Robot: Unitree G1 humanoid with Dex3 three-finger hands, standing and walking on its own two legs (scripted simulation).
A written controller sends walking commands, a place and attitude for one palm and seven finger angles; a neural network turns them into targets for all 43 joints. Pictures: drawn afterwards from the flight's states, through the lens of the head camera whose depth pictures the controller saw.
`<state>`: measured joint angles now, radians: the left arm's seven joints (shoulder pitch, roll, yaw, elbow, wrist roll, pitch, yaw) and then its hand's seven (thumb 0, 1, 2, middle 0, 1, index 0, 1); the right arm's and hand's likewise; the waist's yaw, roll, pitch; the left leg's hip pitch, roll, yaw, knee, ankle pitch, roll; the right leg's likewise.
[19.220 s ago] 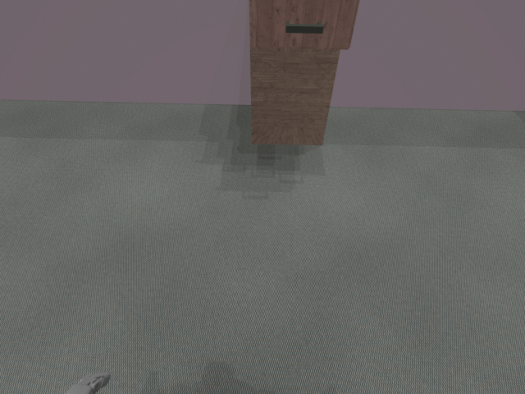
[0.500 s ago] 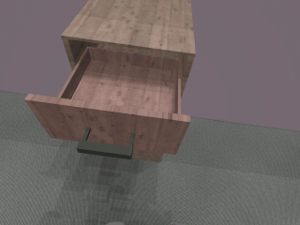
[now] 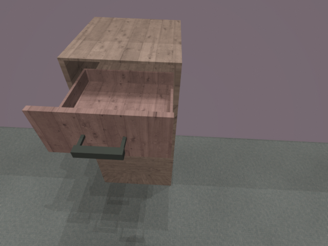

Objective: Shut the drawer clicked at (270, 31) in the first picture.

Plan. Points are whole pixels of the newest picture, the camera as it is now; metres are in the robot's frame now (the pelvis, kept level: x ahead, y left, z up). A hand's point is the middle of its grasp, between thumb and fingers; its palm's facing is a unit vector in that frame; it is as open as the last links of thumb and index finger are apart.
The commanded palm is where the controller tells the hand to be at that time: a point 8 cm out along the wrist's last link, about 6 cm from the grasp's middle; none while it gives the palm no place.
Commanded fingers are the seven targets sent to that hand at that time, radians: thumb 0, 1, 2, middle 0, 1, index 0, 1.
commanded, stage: come to a stop and stand still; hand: left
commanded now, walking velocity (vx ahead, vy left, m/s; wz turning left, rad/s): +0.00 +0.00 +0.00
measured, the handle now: (100, 145) +0.37 +0.20 +0.04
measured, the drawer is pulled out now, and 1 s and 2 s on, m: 0.28 0.28 0.28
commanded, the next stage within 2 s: look again from close up in 0.64 s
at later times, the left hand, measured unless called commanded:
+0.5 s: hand out of the picture -0.01 +0.17 -0.18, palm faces +0.05 -0.98 -0.19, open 16.2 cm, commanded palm none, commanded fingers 0.00 -0.50 0.30 -0.15 -0.30 -0.15 -0.30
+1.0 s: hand out of the picture +0.01 +0.21 -0.19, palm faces -0.04 -0.97 -0.22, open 16.3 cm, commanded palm none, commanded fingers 0.00 -0.50 0.30 -0.15 -0.30 -0.15 -0.30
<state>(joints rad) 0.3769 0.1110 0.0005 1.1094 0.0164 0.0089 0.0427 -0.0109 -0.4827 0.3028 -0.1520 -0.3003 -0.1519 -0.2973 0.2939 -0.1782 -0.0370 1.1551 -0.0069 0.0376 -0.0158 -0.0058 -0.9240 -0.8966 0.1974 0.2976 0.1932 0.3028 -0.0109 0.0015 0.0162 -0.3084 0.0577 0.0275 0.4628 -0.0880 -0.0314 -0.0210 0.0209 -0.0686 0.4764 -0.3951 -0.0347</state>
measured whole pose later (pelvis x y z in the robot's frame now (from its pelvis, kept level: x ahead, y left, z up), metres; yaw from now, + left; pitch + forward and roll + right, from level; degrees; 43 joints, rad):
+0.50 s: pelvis +0.03 +0.01 +0.00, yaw -1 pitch -1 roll +1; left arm 0.37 0.12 0.03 1.12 0.01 0.00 0.05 0.00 -0.48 0.30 -0.15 -0.30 -0.15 -0.30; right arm 0.28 -0.10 -0.02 1.18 -0.01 0.01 -0.04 0.03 -0.93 -0.90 0.20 0.30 0.20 0.30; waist 0.00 -0.03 0.06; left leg -0.33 0.04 0.06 0.51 -0.16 -0.01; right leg -0.01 -0.01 -0.05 0.45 -0.42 -0.01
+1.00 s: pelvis +0.03 +0.03 -0.01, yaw -1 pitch -2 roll -1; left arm 0.37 0.17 -0.02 1.04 0.04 -0.01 0.05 -0.05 -0.50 0.30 -0.15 -0.30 -0.15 -0.30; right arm 0.22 -0.17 -0.01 1.01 -0.01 0.00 -0.02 0.00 -0.91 -0.90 0.20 0.30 0.19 0.30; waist -0.01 0.01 0.07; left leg -0.39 0.04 0.06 0.67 -0.25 0.02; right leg -0.05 -0.01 -0.04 0.56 -0.49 0.01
